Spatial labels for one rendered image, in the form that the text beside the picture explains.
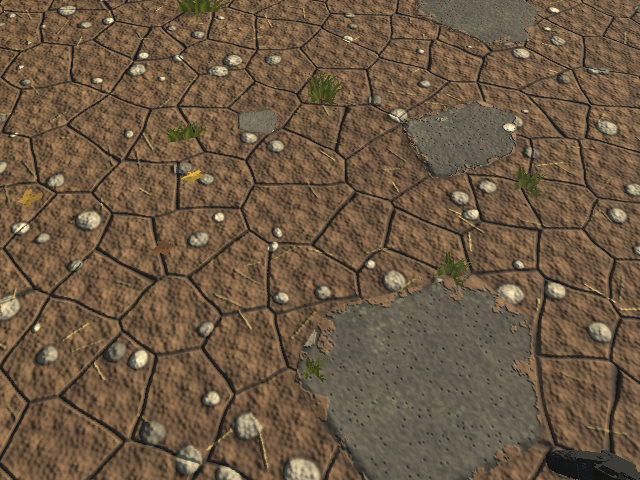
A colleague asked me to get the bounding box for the right robot hand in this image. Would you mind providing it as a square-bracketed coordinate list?
[546, 450, 640, 480]

